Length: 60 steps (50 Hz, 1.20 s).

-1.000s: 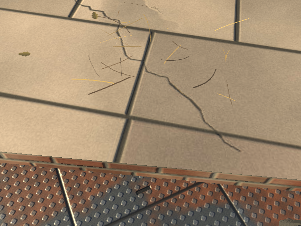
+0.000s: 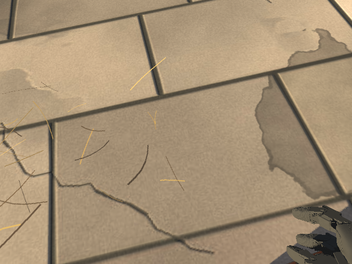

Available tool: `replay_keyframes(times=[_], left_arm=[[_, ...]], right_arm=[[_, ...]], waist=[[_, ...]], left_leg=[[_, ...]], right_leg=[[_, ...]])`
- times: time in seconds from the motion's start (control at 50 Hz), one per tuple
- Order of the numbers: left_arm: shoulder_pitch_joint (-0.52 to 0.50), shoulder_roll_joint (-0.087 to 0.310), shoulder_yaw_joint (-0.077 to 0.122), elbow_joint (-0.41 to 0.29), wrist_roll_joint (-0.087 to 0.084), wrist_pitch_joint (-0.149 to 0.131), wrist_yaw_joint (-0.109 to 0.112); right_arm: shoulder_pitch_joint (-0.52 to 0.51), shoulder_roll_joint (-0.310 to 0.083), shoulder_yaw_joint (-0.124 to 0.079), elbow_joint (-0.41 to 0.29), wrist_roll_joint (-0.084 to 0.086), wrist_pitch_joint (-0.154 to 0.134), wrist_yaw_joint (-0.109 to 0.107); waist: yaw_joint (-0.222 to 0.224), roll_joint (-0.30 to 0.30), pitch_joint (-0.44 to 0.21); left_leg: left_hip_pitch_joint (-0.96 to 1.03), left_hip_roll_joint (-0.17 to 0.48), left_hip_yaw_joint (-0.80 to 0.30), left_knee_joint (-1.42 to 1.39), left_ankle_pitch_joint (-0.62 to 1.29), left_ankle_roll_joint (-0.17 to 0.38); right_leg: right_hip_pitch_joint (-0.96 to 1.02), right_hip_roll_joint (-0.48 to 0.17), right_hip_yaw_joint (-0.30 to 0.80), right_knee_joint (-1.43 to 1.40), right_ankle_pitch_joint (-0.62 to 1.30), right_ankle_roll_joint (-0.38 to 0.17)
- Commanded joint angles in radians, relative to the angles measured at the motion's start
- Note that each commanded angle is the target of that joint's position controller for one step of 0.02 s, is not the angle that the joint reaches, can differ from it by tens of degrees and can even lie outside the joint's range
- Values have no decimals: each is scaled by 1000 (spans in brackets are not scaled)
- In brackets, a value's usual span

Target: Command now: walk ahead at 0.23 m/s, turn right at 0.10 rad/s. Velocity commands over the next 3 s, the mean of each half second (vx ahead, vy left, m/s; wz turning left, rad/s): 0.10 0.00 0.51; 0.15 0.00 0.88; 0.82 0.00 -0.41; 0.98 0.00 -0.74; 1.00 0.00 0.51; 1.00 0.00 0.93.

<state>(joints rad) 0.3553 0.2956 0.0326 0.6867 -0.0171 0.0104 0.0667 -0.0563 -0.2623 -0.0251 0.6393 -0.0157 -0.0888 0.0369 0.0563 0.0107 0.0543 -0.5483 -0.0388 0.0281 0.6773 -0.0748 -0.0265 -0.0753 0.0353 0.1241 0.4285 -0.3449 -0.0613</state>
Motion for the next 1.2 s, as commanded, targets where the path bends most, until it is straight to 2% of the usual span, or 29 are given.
replay_keyframes(times=[0.02,0.04,0.06,0.08,0.1,0.14,0.22,0.28,0.32,0.36,0.38,0.4,0.42,0.44,0.46,0.5,0.56,0.62,0.66,0.7,0.72,0.74,0.76,0.82,0.86,0.96,1.08,1.16,1.2], left_arm=[[30,147,32,-34,4,-1,13],[-76,137,29,-63,27,-19,2],[-69,55,11,-80,96,-36,-18],[64,38,-4,-31,77,-62,-40],[-9,97,5,-41,38,-83,-57],[-236,83,-6,-132,25,-98,-60],[-268,12,-36,-222,26,-66,-76],[-223,20,-23,-182,32,-50,-64],[-232,48,2,-190,21,-39,-54],[-170,61,35,-109,2,-50,-32],[-132,91,42,-100,-3,-42,-12],[-73,105,36,-126,42,-14,-10],[-57,113,54,-131,81,14,-25],[-145,121,60,-132,87,23,-35],[-220,85,57,-132,57,23,-30],[-273,30,38,-121,3,11,-7],[-201,72,61,-68,17,7,27],[-297,104,68,-67,11,47,45],[-311,203,89,-62,8,76,28],[-250,217,91,-2,-20,59,-10],[-268,203,79,-56,-10,25,-15],[-327,105,48,-111,4,-17,-57],[-268,131,52,-66,19,-49,-97],[-349,55,25,-137,20,-64,-95],[-304,52,20,-165,12,-68,-94],[-291,39,4,-128,31,-89,-72],[-219,57,9,-106,-25,-72,-76],[-64,83,43,-62,-42,-40,-95],[176,86,64,58,-19,-37,-99]], right_arm=[[87,-105,-30,-5,2,-16,16],[269,-102,-32,64,7,-18,12],[420,-154,-35,134,2,-22,4],[442,-160,-41,151,-4,-16,-4],[444,-204,-68,136,-2,4,-24],[404,-194,-77,111,24,36,-57],[219,-171,-66,44,45,88,-82],[207,-220,-90,1,39,135,-113],[229,-197,-89,-8,76,161,-118],[229,-148,-84,-19,71,134,-109],[339,-71,-65,-3,30,117,-87],[560,3,-45,33,-18,103,-59],[597,-79,-57,30,11,94,-55],[498,-97,-69,2,49,108,-63],[388,-91,-69,-32,75,126,-79],[280,-95,-68,-65,66,166,-89],[161,-33,-40,-175,43,164,-68],[152,-6,-16,-253,44,142,-33],[172,-11,-9,-251,52,132,-17],[287,-69,-28,-193,53,153,-13],[487,-198,-74,-126,18,139,-25],[509,-310,-117,-139,11,144,-50],[395,-305,-107,-200,-29,111,-59],[370,-188,-72,-159,62,61,-48],[318,-141,-58,-151,54,44,-45],[323,-109,-38,-126,39,41,-61],[308,-191,-47,-76,28,8,-29],[192,-157,-45,-59,22,-9,-11],[148,-87,-29,-61,6,7,-24]], waist=[[-42,-188,-244],[-135,-177,-281],[-138,153,-312],[-96,84,-349],[-157,36,-324],[-180,-25,-221],[-10,65,-54],[-8,176,-168],[29,73,-199],[26,35,-161],[-23,-104,-198],[-98,-156,-326],[-53,-154,-435],[-72,-179,-330],[-79,-218,-196],[-74,-189,8],[-59,-108,-17],[-139,-154,-86],[-134,-256,-211],[-150,-222,-284],[-256,-29,-370],[-240,318,-434],[-195,271,-550],[-110,-62,-152],[-34,11,-67],[-34,29,-93],[-58,262,-58],[20,194,-16],[90,-49,-29]], left_leg=[[77,-35,63,-419,197,40],[358,29,-3,-550,431,100],[908,255,-245,-271,1137,243],[1105,454,-441,-120,1440,402],[1125,453,-439,-153,1258,439],[1012,332,-385,-224,912,356],[342,168,-287,-374,615,266],[247,143,-302,-310,575,163],[432,74,-340,-209,457,79],[384,19,-335,81,378,18],[-12,-58,-266,335,-503,-1],[-310,-77,-259,672,-830,-35],[-283,-51,-226,927,-744,-89],[-341,1,-131,1115,-714,-124],[-434,46,-76,1227,-695,-142],[-435,47,-37,1303,-659,-158],[-504,70,-20,1202,-565,-124],[-367,124,7,722,-392,-103],[-44,34,130,345,-528,-36],[118,-50,204,264,-392,59],[401,-45,-106,259,-175,231],[616,138,-584,-75,58,396],[627,280,-915,-188,-88,455],[368,216,-713,-235,-287,326],[218,125,-623,-344,-588,301],[244,82,-350,-392,-300,264],[235,205,-248,-522,-472,230],[301,285,-129,-498,-361,157],[271,173,32,-137,-263,123]], right_leg=[[450,-132,69,322,1379,47],[280,-106,61,474,1244,62],[-336,28,29,856,-119,123],[-651,64,85,1068,-381,165],[-819,30,69,1173,-346,196],[-969,-11,-23,1200,-262,191],[-596,-23,-100,745,-131,204],[-266,44,-115,457,103,207],[-243,55,-90,165,95,202],[11,5,-60,-288,536,192],[389,-210,75,-133,979,121],[573,-499,200,264,1769,-19],[439,-623,225,202,1855,-145],[326,-566,181,125,1567,-189],[232,-517,143,37,1238,-191],[67,-381,-35,-37,1108,-122],[170,-348,-142,-77,1045,-88],[122,-276,-259,-80,978,-51],[98,-286,-303,-48,1297,-70],[181,-327,-340,122,1655,-80],[-123,-212,-300,479,1631,-2],[-444,7,-208,817,119,68],[-526,92,78,1175,-78,54],[-718,29,42,1245,-82,30],[-655,-1,34,1193,9,21],[-530,-33,-120,627,107,79],[-380,-102,-158,375,234,81],[-280,-160,-164,342,164,13],[-98,-60,-233,194,102,-16]])
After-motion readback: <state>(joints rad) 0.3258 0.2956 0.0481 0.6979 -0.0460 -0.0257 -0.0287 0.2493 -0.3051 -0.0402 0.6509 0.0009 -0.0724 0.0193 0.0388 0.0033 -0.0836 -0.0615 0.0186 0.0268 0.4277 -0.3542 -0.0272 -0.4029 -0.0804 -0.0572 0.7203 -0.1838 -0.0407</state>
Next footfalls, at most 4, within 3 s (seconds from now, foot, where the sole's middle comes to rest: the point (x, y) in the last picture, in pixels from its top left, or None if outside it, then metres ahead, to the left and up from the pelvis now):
0.04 left None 0.12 0.11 -0.78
0.38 right None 0.22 -0.17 -0.78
0.68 left None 0.31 0.12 -0.66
1.20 right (201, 208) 0.57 0.03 -0.66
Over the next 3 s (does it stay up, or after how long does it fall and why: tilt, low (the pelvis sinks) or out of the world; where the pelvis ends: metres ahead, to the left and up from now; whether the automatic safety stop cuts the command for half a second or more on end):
stays up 1.75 0.57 0.11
